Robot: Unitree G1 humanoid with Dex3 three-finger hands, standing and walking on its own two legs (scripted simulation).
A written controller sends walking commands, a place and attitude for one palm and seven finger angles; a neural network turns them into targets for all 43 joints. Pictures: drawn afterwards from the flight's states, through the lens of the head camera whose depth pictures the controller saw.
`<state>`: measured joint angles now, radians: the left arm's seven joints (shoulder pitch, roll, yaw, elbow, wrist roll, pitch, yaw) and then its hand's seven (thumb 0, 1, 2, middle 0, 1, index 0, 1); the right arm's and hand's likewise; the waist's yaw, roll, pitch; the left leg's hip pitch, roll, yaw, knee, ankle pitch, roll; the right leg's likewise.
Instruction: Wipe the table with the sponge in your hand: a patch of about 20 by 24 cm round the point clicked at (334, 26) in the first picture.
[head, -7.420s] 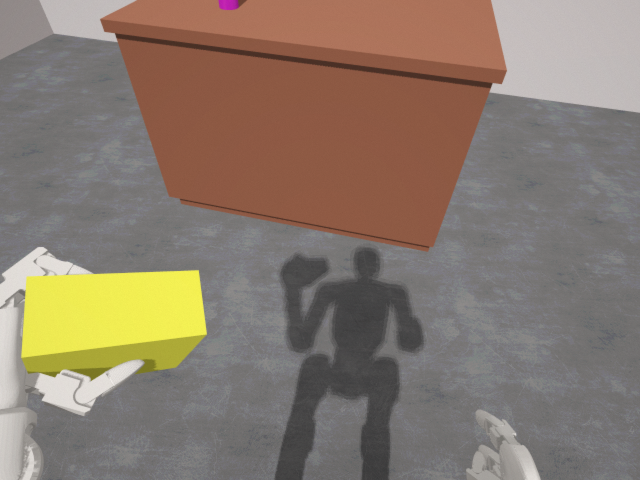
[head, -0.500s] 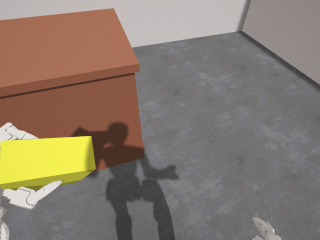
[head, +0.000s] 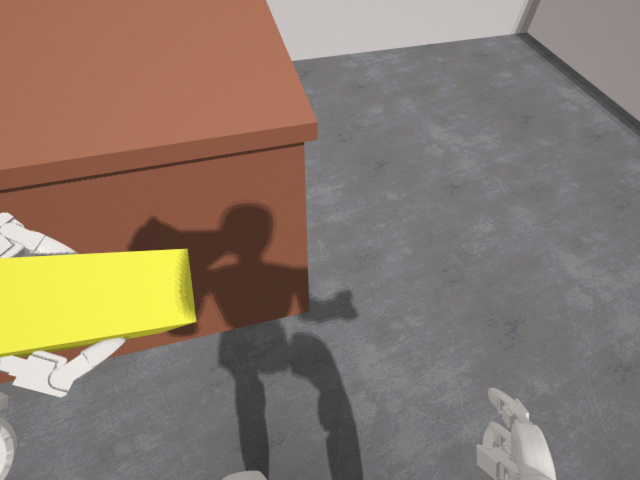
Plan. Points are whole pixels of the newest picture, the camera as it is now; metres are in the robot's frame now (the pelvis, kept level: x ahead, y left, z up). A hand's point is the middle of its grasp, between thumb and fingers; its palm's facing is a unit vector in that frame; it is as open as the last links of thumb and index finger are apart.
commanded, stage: take the last steps up to it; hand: left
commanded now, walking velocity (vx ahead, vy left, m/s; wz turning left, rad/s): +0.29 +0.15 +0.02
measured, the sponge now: (122, 302) +0.24 +0.20 +0.16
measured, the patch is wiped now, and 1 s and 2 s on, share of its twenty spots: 0.00 0.00 0.00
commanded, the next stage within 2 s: come to a stop and stand still in 0.64 s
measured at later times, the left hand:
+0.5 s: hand (91, 210) +0.33 +0.26 +0.18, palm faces +0.36 -0.80 -0.48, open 10.1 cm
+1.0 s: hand (84, 161) +0.40 +0.30 +0.18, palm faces +0.40 -0.81 -0.43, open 10.1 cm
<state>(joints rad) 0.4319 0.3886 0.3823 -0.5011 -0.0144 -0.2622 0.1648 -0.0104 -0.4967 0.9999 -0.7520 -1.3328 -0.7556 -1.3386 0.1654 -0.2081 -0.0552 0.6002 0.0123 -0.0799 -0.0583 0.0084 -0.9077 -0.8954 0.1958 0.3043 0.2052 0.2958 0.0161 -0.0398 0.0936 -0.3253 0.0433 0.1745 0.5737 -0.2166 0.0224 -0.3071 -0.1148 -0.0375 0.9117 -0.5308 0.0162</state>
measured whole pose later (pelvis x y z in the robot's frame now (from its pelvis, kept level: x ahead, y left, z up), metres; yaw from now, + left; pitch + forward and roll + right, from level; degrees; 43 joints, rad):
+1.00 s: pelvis +0.18 +0.06 +0.01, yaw -1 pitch +0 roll +2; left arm 0.45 0.33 0.34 -0.44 -0.03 -0.18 0.16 -0.01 -0.50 1.00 -0.75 -1.33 -0.76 -1.34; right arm 0.19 -0.18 0.03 0.65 0.01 -0.06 -0.05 0.01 -0.91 -0.89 0.20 0.30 0.21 0.30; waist 0.01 0.03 0.05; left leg -0.34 0.01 0.07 0.75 -0.43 -0.02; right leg -0.27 -0.03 -0.12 0.57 -0.31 -0.06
